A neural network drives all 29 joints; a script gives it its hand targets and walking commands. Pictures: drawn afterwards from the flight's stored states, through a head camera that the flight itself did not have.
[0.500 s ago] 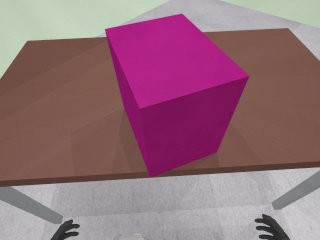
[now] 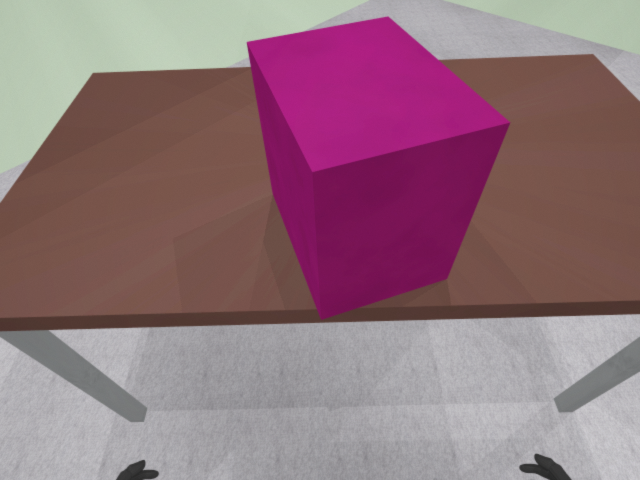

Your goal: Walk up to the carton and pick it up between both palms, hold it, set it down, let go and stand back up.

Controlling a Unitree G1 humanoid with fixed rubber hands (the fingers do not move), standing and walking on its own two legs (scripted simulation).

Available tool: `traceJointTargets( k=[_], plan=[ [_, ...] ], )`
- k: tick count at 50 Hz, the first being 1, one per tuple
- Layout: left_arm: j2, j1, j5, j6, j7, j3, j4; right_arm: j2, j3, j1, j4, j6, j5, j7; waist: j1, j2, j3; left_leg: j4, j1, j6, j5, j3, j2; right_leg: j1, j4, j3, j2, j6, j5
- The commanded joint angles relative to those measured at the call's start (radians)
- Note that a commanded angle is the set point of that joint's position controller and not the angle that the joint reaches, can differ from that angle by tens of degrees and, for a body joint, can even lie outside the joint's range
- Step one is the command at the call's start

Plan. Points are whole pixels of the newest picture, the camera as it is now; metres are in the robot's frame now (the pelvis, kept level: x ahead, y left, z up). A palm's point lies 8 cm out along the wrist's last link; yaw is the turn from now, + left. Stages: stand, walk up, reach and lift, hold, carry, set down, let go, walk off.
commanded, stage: walk up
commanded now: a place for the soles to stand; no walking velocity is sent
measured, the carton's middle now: (354, 169) +0.52 -0.02 +0.10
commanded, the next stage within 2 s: none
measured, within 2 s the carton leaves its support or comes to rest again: neither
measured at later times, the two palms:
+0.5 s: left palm out of the picture +0.08 +0.27 -0.09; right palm out of the picture +0.11 -0.25 -0.08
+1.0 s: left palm out of the picture +0.12 +0.24 -0.10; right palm out of the picture +0.14 -0.29 -0.09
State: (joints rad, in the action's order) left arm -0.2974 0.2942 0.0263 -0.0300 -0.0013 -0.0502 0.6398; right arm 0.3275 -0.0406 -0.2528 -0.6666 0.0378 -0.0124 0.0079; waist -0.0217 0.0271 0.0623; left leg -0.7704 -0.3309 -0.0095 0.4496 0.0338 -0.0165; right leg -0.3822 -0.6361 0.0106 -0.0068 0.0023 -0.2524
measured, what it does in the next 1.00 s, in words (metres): steps on the spot: left foot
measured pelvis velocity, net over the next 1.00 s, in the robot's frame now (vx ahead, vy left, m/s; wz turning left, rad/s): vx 0.04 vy -0.03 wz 0.06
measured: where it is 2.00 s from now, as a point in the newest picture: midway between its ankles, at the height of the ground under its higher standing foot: outside the picture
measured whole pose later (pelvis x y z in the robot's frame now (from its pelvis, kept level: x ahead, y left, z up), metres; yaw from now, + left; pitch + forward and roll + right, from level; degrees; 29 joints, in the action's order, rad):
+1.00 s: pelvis +0.04 -0.03 +0.00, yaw +4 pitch +0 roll +0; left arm -0.27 0.29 0.02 -0.01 -0.01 -0.01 0.68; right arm 0.28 -0.03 -0.36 -0.63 -0.01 -0.02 -0.01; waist 0.00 0.01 0.02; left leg -0.62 -0.20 -0.03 0.42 0.10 0.00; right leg -0.31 -0.64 -0.05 0.00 0.03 -0.34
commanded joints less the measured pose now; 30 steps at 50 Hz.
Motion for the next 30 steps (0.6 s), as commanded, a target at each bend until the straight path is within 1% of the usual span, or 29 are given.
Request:
traceJointTargets(
  k=[1,2,3,4,5,6,7,8,10,11,12,13,15,16,18,21,25,29,30],
  plan=[
    [-0.105,0.054,-0.013,0.017,-0.007,-0.017,-0.060,0.076,-0.018,-0.021,0.080,-0.060,-0.007,-0.014,0.011,-0.106,-0.175,0.465,0.210,0.029,-0.204,0.135,0.085,0.089,0.001,0.155,-0.118,0.056,0.044],
    [-0.060,0.106,-0.021,0.019,-0.009,0.000,-0.073,0.134,-0.030,0.006,0.093,-0.063,-0.011,-0.017,-0.014,0.001,-0.168,0.443,0.228,0.089,-0.188,0.371,0.213,-0.022,-0.043,0.082,-0.044,-0.006,-0.046],
    [-0.065,0.100,-0.017,0.017,0.000,0.004,-0.078,0.161,-0.041,0.044,0.094,-0.055,-0.008,-0.018,-0.035,0.024,-0.109,0.389,0.120,0.141,-0.199,0.382,0.273,0.004,0.019,0.039,-0.034,-0.019,-0.144],
    [-0.076,0.052,-0.005,0.018,0.003,0.000,-0.082,0.166,-0.040,0.062,0.100,-0.054,0.001,-0.011,-0.035,0.074,-0.085,0.366,-0.029,0.149,-0.214,0.316,0.249,0.131,0.064,0.061,-0.060,0.001,-0.070],
    [-0.099,0.007,-0.007,0.025,-0.001,-0.007,-0.084,0.121,-0.024,0.061,0.099,-0.056,0.009,-0.004,-0.024,0.061,-0.074,0.368,-0.054,0.104,-0.224,0.216,0.177,0.180,0.116,0.077,-0.056,0.010,0.023],
    [-0.123,-0.017,-0.014,0.032,-0.005,-0.013,-0.081,0.089,-0.013,0.034,0.095,-0.057,0.008,-0.002,-0.002,0.037,-0.080,0.373,-0.023,0.072,-0.241,0.155,0.135,0.182,0.117,0.084,-0.057,0.013,0.102],
    [-0.128,-0.027,-0.015,0.035,-0.008,-0.013,-0.075,0.085,-0.008,0.009,0.089,-0.059,0.006,-0.006,0.008,0.029,-0.088,0.374,-0.002,0.055,-0.265,0.140,0.126,0.187,0.109,0.079,-0.061,0.016,0.152],
    [-0.117,-0.029,-0.011,0.036,-0.008,-0.011,-0.073,0.092,-0.007,-0.005,0.087,-0.061,0.010,-0.006,0.009,0.043,-0.083,0.377,-0.014,0.049,-0.238,0.154,0.130,0.195,0.115,0.080,-0.064,0.019,0.140],
    [-0.100,-0.020,-0.010,0.035,-0.006,-0.006,-0.068,0.093,-0.010,-0.015,0.079,-0.058,0.017,-0.004,0.008,0.047,-0.042,0.406,-0.048,0.052,-0.122,0.167,0.130,0.184,0.131,0.083,-0.063,0.022,0.050],
    [-0.096,-0.013,-0.013,0.035,-0.005,-0.004,-0.062,0.088,-0.010,-0.013,0.079,-0.056,0.016,-0.005,0.005,0.039,-0.020,0.418,-0.051,0.053,-0.089,0.166,0.128,0.168,0.136,0.083,-0.060,0.020,0.029],
    [-0.092,-0.008,-0.015,0.036,-0.005,-0.003,-0.056,0.089,-0.011,-0.010,0.083,-0.055,0.014,-0.005,0.002,0.042,-0.001,0.424,-0.056,0.054,-0.072,0.164,0.124,0.158,0.142,0.080,-0.057,0.017,0.027],
    [-0.091,-0.004,-0.014,0.038,-0.004,-0.003,-0.049,0.086,-0.010,-0.011,0.085,-0.056,0.014,-0.005,0.003,0.047,0.016,0.430,-0.065,0.053,-0.064,0.160,0.121,0.156,0.147,0.082,-0.057,0.016,0.033],
    [-0.093,0.003,-0.012,0.042,-0.003,-0.005,-0.042,0.082,-0.010,-0.025,0.086,-0.057,0.014,-0.004,0.007,0.038,0.018,0.434,-0.078,0.053,-0.024,0.158,0.114,0.163,0.156,0.085,-0.060,0.016,0.017],
    [-0.092,0.006,-0.012,0.043,-0.003,-0.005,-0.038,0.080,-0.011,-0.025,0.087,-0.057,0.013,-0.003,0.008,0.044,0.019,0.438,-0.077,0.052,-0.008,0.155,0.110,0.162,0.159,0.089,-0.060,0.017,0.008],
    [-0.095,0.006,-0.013,0.047,-0.002,-0.004,-0.033,0.072,-0.011,-0.026,0.092,-0.058,0.010,-0.003,0.009,0.022,0.025,0.424,-0.063,0.052,-0.035,0.145,0.102,0.151,0.169,0.094,-0.065,0.019,0.018],
    [-0.099,0.003,-0.014,0.051,-0.001,-0.005,-0.030,0.072,-0.012,-0.038,0.093,-0.059,0.008,-0.003,0.016,0.010,-0.005,0.401,-0.033,0.050,-0.081,0.133,0.091,0.152,0.179,0.102,-0.074,0.023,0.024],
    [-0.103,0.000,-0.017,0.052,0.000,-0.003,-0.027,0.071,-0.012,-0.049,0.094,-0.060,0.006,-0.004,0.020,-0.031,-0.042,0.363,0.017,0.048,-0.162,0.121,0.086,0.147,0.183,0.108,-0.085,0.032,0.057],
    [-0.108,-0.003,-0.018,0.049,0.001,-0.002,-0.025,0.072,-0.011,-0.064,0.092,-0.058,0.005,-0.006,0.022,-0.053,-0.070,0.331,0.043,0.046,-0.219,0.110,0.079,0.157,0.181,0.108,-0.096,0.041,0.089],
    [-0.109,-0.001,-0.019,0.048,0.001,-0.001,-0.024,0.072,-0.011,-0.069,0.089,-0.057,0.004,-0.007,0.022,-0.053,-0.080,0.327,0.050,0.046,-0.216,0.110,0.079,0.158,0.184,0.111,-0.099,0.045,0.079]
  ],
)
